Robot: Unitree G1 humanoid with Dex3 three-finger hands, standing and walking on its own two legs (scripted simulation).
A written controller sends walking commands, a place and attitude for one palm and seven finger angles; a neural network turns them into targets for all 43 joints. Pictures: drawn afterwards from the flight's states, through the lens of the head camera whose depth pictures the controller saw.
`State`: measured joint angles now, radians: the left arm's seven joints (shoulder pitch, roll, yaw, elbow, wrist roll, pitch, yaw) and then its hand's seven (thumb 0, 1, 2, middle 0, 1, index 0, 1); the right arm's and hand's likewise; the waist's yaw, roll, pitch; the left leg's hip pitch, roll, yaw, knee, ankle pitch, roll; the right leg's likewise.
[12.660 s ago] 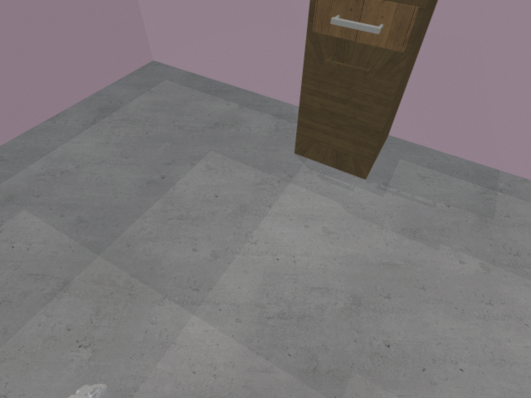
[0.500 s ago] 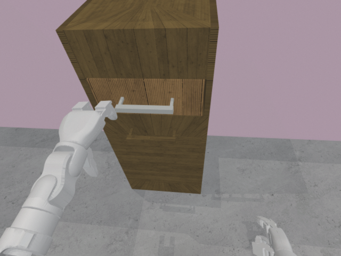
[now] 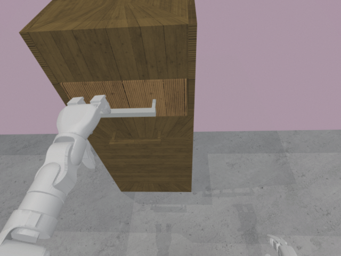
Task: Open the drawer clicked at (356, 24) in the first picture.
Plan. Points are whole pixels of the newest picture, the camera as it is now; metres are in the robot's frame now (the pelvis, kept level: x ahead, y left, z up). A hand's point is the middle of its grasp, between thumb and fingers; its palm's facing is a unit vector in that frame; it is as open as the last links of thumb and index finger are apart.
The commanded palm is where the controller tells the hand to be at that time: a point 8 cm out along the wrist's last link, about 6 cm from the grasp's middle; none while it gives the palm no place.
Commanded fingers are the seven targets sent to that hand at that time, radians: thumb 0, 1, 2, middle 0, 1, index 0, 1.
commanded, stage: move the hooked fingers above the handle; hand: left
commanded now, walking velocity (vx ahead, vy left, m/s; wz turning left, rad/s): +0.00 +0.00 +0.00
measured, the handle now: (126, 107) +0.53 +0.19 +0.01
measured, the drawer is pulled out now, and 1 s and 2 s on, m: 0.00 0.00 0.00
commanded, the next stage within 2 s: lower the fingers behind the handle in 1.38 s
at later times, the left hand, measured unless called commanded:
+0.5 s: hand (111, 116) +0.45 +0.20 +0.07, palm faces -0.05 -0.03 -1.00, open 13.8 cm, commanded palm +0.44 +0.20 +0.13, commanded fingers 0.00 -0.50 0.30 -0.30 -1.20 -0.30 -1.20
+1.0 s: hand (116, 110) +0.47 +0.19 +0.06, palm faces -0.05 -0.03 -1.00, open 13.8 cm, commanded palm +0.45 +0.20 +0.13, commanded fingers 0.00 -0.50 0.30 -0.30 -1.20 -0.30 -1.20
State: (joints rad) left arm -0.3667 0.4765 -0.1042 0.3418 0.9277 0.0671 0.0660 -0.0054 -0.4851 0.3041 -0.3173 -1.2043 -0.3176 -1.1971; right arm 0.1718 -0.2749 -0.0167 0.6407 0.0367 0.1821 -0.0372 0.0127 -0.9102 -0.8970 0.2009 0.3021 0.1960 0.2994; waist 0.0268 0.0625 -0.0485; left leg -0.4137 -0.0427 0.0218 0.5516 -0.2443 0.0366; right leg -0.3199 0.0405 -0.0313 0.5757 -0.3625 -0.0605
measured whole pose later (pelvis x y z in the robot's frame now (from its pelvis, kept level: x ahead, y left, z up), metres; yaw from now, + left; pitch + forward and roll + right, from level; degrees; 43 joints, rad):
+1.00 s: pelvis +0.01 +0.00 -0.01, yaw -2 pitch +13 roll +0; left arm -0.71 0.43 -0.09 0.85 1.01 0.06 0.17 0.00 -0.48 0.30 -0.32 -1.20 -0.32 -1.20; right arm 0.33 -0.27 -0.05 0.67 0.03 0.19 -0.03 0.01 -0.91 -0.90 0.20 0.30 0.20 0.30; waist -0.07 0.06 -0.12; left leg -0.54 -0.02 0.05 0.60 -0.28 0.04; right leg -0.45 0.06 -0.01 0.61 -0.37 -0.06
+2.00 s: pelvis +0.01 +0.01 -0.01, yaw -1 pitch +14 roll +0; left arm -0.73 0.39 -0.11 0.93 1.04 0.04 0.26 -0.01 -0.48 0.30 -0.32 -1.20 -0.32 -1.20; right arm 0.30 -0.25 -0.05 0.68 0.02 0.18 -0.03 0.01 -0.91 -0.90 0.20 0.30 0.20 0.30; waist -0.07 0.05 -0.14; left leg -0.62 -0.03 0.04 0.67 -0.30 0.05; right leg -0.52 0.05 -0.02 0.67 -0.39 -0.05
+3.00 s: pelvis +0.01 +0.01 -0.03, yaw -2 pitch +19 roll -1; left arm -0.74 0.40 -0.07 1.00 1.07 0.02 0.33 0.00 -0.48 0.30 -0.29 -1.20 -0.32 -1.20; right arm 0.36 -0.24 -0.06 0.69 0.00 0.16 -0.02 0.01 -0.91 -0.90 0.20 0.30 0.20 0.30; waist -0.10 0.06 -0.17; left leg -0.78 -0.01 0.04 0.80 -0.36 0.05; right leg -0.66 0.07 -0.02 0.77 -0.44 -0.05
